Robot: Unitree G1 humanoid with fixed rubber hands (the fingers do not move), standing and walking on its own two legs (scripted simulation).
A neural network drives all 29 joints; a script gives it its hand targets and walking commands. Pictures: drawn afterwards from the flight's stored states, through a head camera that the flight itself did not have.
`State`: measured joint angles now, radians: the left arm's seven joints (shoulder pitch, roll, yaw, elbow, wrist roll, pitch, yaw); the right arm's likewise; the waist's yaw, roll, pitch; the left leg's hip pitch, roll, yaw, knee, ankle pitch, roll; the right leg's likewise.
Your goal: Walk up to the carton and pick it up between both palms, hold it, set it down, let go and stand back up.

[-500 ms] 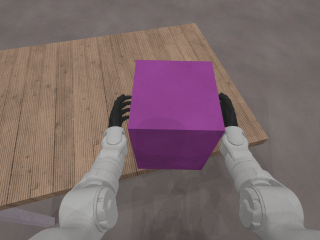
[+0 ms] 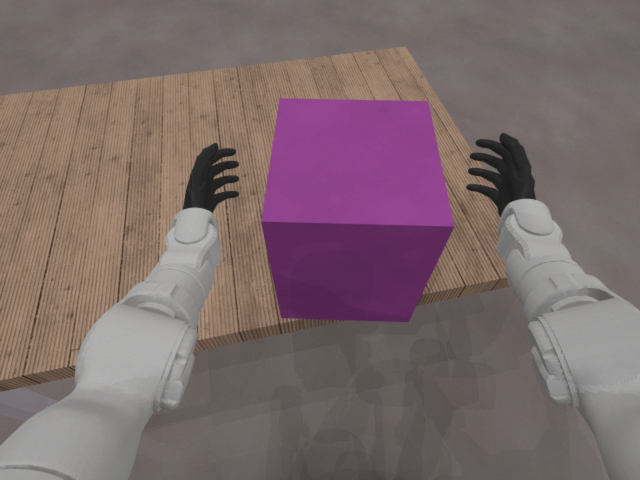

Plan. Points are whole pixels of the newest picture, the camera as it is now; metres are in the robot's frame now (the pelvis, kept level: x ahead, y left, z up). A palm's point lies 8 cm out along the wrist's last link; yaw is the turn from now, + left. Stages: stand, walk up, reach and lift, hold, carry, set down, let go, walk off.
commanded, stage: set down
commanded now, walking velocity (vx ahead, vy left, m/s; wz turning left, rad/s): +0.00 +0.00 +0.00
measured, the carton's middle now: (348, 218) +0.47 +0.01 +0.02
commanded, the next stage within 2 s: none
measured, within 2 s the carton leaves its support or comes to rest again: neither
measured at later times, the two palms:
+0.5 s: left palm (169, 145) +0.45 +0.22 +0.17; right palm (527, 133) +0.47 -0.18 +0.19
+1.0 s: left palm (167, 206) +0.39 +0.22 +0.12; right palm (519, 202) +0.42 -0.18 +0.13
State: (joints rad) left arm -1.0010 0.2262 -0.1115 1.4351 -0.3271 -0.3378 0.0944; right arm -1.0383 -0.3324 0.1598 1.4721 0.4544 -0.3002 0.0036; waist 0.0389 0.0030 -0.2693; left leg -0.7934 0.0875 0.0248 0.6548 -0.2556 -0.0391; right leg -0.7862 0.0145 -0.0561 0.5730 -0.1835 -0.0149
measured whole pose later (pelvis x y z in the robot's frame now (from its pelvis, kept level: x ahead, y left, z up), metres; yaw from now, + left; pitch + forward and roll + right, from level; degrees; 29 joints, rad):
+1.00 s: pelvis +0.01 +0.00 +0.03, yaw +1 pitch +3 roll -1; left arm -0.65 0.24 0.08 0.75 -0.15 0.19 0.07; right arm -0.72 -0.29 0.05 0.93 0.34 0.04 -0.04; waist 0.03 -0.01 -0.04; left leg -0.25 0.07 0.04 0.38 -0.18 -0.04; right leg -0.26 0.00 -0.05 0.34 -0.13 -0.01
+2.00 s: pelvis +0.02 +0.01 +0.03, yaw +0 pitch -1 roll +0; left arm 0.00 0.14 -0.02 0.63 -0.10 -0.31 0.10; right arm -0.04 -0.17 0.02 0.76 0.22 -0.38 0.03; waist 0.02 -0.03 0.02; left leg -0.15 0.06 0.06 0.40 -0.22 -0.03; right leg -0.18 0.00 -0.03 0.38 -0.18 -0.01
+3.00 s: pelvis +0.03 +0.01 +0.03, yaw -1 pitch -5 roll -1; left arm 0.21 0.17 0.01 0.49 0.00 0.04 0.02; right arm 0.17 -0.16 -0.02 0.72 0.02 -0.25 0.02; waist 0.03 -0.01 0.07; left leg -0.02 0.06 0.08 0.34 -0.23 -0.03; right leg -0.05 0.00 -0.01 0.32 -0.18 0.00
